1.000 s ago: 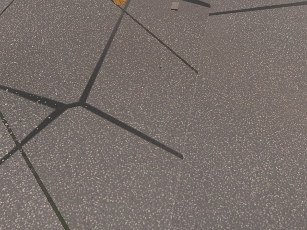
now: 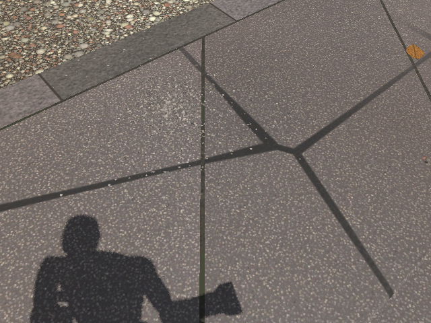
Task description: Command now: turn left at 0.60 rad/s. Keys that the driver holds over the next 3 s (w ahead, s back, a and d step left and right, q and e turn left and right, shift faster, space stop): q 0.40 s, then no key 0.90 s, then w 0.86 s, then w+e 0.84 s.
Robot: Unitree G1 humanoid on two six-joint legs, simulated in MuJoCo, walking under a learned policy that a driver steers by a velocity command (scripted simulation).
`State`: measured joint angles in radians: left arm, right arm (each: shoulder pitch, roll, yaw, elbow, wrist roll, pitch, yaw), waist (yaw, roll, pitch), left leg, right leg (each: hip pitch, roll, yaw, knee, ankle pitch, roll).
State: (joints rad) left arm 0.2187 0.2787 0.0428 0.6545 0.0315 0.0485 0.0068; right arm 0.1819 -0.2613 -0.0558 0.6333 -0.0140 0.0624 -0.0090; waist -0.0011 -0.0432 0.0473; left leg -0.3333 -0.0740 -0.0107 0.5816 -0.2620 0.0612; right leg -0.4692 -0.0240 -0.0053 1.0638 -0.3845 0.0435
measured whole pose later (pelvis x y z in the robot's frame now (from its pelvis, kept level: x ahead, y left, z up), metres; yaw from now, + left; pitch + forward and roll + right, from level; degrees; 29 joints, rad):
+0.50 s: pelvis -0.01 -0.02 -0.03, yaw +18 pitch +0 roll +1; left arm 0.24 0.20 0.02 0.65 0.03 0.01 0.04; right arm 0.24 -0.29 -0.10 0.70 -0.03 0.09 0.01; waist -0.02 0.06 0.05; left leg -0.64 -0.14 -0.10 1.45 -0.45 -0.03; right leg -0.19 0.00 -0.03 0.47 -0.29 -0.04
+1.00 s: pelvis -0.02 +0.02 +0.01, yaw +20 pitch -1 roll +1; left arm 0.25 0.23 0.04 0.79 0.01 0.06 0.01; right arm 0.15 -0.17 -0.01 0.77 -0.03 0.01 -0.03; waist 0.00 -0.04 0.04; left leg -0.24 -0.06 0.03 0.49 -0.25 0.06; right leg -0.27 -0.01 0.01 0.71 -0.41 0.02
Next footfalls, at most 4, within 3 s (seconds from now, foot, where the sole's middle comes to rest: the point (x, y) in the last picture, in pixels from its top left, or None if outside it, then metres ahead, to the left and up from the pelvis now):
0.32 right None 0.03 -0.11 -0.80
0.72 left None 0.00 0.12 -0.77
1.04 right None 0.03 -0.08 -0.79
1.68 right None -0.01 -0.08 -0.80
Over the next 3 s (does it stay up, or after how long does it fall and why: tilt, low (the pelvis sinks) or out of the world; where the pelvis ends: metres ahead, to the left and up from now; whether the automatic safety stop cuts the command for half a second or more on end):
stays up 0.65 0.26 0.01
